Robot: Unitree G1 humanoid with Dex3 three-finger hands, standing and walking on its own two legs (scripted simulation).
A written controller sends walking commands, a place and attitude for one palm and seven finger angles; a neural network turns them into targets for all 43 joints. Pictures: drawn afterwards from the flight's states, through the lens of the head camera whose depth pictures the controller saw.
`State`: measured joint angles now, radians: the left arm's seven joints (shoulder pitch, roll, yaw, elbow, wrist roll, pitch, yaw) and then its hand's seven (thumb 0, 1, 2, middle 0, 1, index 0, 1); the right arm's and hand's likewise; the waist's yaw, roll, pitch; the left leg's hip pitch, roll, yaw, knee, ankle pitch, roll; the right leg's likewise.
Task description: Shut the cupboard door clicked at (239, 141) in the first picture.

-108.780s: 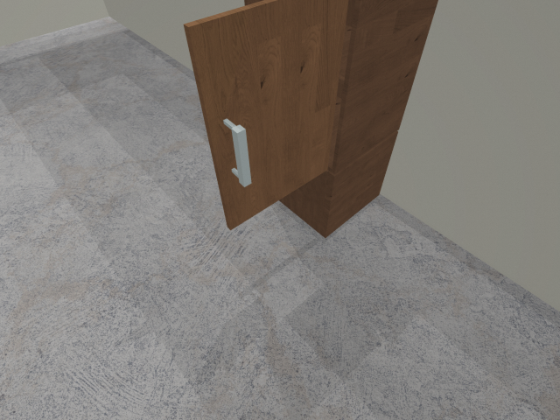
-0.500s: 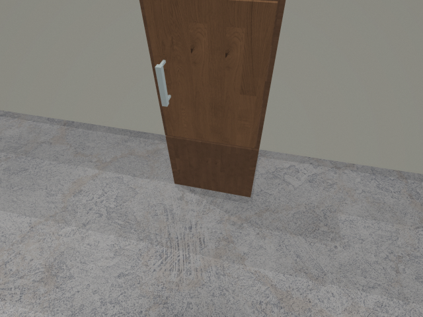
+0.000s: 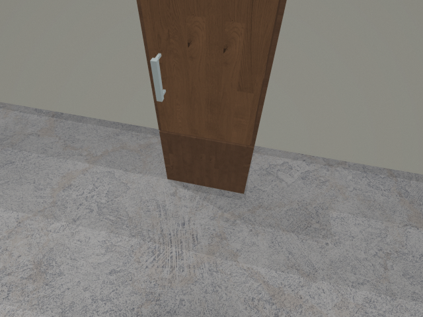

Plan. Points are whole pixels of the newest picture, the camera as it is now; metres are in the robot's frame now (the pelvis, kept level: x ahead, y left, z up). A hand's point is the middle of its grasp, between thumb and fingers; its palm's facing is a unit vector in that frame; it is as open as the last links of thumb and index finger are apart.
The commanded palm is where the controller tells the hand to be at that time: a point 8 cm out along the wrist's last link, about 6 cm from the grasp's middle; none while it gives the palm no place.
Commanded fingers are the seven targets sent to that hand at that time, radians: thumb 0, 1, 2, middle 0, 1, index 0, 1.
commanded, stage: look to check the result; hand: left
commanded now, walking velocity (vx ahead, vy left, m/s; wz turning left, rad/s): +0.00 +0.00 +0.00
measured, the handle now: (159, 78) +0.91 +0.24 -0.05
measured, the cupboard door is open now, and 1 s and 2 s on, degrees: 0 0 0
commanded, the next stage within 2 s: stand and wait in 0.44 s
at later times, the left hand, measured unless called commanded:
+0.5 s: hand out of the picture +0.03 +0.20 -0.17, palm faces +0.00 -0.97 -0.24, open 7.4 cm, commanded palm none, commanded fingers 0.00 0.90 0.90 -0.20 -0.30 -0.20 -0.30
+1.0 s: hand out of the picture +0.06 +0.21 -0.17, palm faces +0.00 -0.96 -0.27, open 7.4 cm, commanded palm none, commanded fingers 0.00 0.90 0.90 -0.20 -0.30 -0.20 -0.30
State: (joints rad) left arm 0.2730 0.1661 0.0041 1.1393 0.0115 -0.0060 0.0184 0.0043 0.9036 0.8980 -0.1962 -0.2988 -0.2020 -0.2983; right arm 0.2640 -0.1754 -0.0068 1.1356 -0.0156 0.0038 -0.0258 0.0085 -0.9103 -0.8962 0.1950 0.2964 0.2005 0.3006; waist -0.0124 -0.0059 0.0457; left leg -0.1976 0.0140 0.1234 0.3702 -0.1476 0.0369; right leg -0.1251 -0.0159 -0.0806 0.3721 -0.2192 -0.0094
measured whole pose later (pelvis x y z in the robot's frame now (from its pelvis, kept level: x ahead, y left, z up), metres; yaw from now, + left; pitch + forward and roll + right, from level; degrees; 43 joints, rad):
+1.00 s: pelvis +0.03 -0.01 +0.00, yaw +0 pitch -1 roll +0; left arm 0.19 0.25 0.01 1.14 0.01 -0.02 0.01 0.01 0.90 0.90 -0.20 -0.30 -0.20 -0.30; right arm 0.17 -0.26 0.00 1.13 -0.01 -0.01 -0.02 0.01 -0.91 -0.90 0.20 0.30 0.20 0.30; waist -0.01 0.01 0.04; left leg -0.14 0.01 0.11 0.31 -0.16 0.02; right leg -0.06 -0.01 -0.09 0.30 -0.23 -0.02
